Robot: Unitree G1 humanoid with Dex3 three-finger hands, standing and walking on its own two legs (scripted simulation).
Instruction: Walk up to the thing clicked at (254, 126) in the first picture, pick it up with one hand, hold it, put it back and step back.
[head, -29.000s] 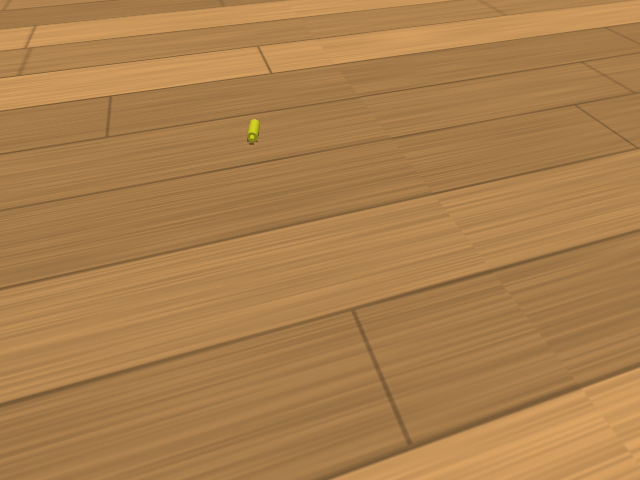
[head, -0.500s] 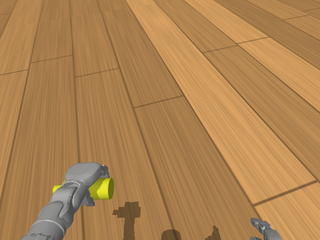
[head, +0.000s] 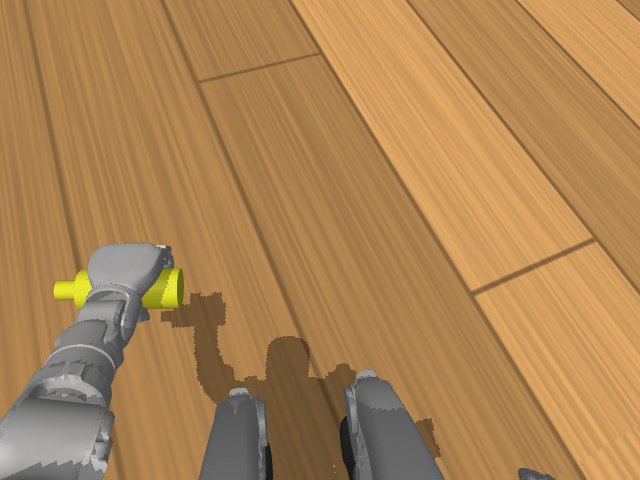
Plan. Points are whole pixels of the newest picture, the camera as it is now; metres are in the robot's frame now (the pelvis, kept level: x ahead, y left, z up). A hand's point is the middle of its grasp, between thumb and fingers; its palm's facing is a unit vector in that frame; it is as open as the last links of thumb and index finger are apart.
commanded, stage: crouch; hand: left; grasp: from above
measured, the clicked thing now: (121, 289) +0.42 +0.26 -0.14
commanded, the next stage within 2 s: lower in 1.38 s
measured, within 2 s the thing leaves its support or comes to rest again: neither
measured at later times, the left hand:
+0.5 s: hand (172, 303) +0.45 +0.24 -0.33, palm faces -0.47 -0.01 -0.88, open 8.8 cm
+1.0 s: hand (184, 303) +0.48 +0.24 -0.42, palm faces -0.49 -0.02 -0.87, open 8.8 cm
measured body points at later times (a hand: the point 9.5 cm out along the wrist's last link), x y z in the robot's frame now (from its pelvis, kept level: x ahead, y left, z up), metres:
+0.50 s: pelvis -0.01 +0.00 -0.16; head +0.23 +0.05 +0.22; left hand +0.47 +0.24 -0.28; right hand +0.03 -0.28 -0.27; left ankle +0.06 +0.11 -0.58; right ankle +0.07 -0.13 -0.58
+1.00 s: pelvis -0.02 +0.00 -0.23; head +0.25 +0.04 +0.13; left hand +0.50 +0.23 -0.37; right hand -0.02 -0.28 -0.33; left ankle +0.06 +0.11 -0.58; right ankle +0.07 -0.13 -0.58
